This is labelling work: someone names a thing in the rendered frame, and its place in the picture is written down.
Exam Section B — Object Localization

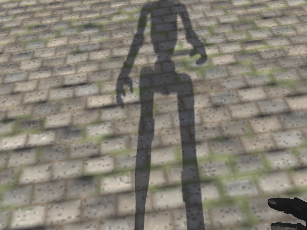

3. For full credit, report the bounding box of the robot right hand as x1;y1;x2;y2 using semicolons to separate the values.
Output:
268;197;307;230

